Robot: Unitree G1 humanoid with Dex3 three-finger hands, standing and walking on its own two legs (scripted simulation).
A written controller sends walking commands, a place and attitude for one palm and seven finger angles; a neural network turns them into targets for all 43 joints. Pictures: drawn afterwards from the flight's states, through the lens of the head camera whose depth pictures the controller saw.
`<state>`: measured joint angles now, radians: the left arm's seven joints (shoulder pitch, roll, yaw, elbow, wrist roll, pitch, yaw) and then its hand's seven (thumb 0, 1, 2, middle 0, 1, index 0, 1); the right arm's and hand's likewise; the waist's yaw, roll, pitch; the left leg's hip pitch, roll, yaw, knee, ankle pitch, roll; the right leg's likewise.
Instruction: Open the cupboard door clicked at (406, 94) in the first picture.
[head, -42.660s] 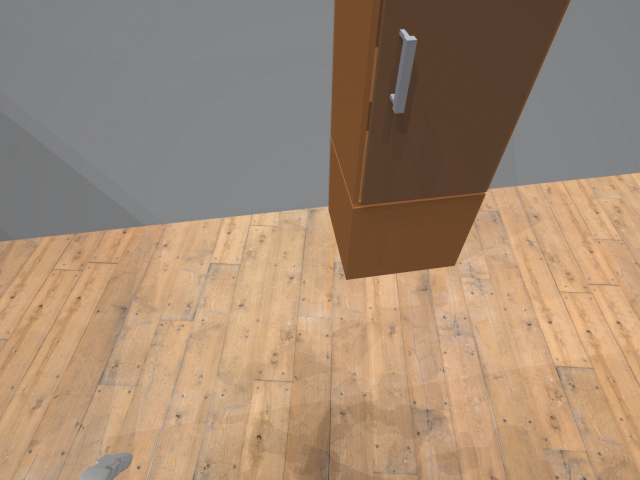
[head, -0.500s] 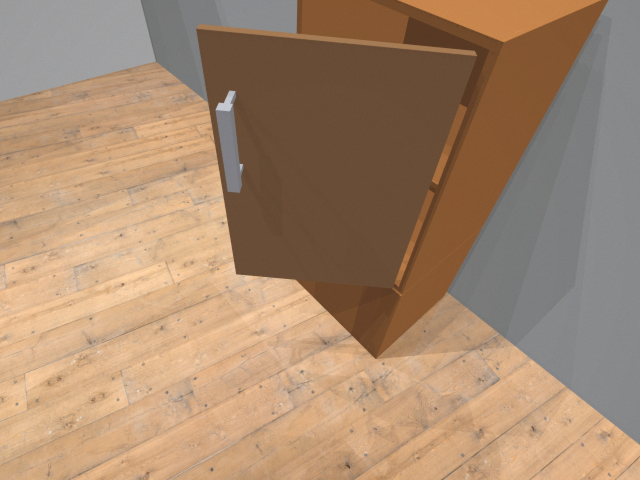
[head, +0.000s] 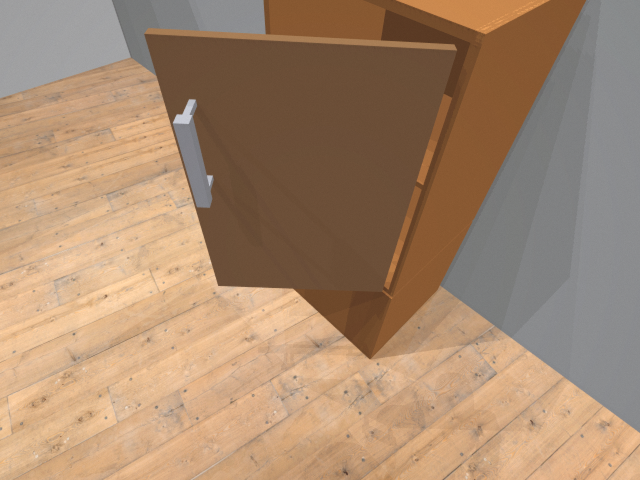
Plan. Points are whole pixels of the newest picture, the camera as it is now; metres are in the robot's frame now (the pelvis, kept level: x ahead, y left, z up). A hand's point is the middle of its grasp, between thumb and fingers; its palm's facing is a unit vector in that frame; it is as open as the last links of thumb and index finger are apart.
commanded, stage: come to a stop and stand still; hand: left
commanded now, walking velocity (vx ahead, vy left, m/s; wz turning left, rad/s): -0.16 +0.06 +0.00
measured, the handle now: (198, 156) +0.55 +0.23 +0.08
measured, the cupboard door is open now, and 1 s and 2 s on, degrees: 44 44 44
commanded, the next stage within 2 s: look again from close up in 0.78 s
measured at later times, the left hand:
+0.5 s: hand out of the picture +0.03 +0.20 -0.17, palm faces +0.06 -0.98 -0.19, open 7.3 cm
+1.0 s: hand out of the picture -0.07 +0.16 -0.17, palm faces +0.04 -0.99 -0.15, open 7.4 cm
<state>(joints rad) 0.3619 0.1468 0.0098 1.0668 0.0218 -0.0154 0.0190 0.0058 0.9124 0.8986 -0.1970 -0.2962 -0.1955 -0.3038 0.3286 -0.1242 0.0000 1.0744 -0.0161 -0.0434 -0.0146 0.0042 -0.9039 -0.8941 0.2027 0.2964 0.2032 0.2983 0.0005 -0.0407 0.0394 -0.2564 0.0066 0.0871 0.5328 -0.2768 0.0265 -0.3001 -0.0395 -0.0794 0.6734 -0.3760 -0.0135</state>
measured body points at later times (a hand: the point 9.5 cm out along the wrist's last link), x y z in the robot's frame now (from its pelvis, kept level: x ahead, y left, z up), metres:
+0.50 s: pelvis -0.01 +0.02 +0.00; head +0.02 +0.04 +0.45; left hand +0.03 +0.25 -0.16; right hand +0.05 -0.21 -0.14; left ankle +0.01 +0.11 -0.73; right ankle -0.04 -0.10 -0.72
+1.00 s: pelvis -0.02 +0.01 +0.00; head +0.00 +0.02 +0.45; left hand -0.07 +0.21 -0.16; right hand -0.03 -0.21 -0.16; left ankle +0.01 +0.11 -0.73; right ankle -0.04 -0.10 -0.73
